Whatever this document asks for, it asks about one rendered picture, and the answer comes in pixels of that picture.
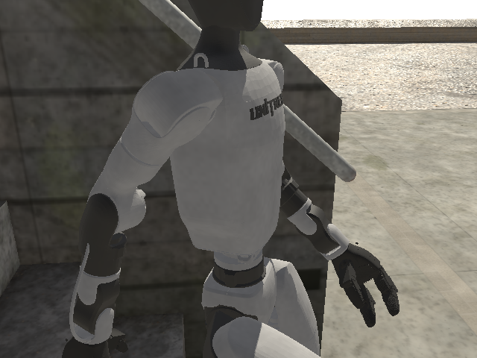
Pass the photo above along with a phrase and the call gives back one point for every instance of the stairs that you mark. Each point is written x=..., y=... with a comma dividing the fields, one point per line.
x=35, y=304

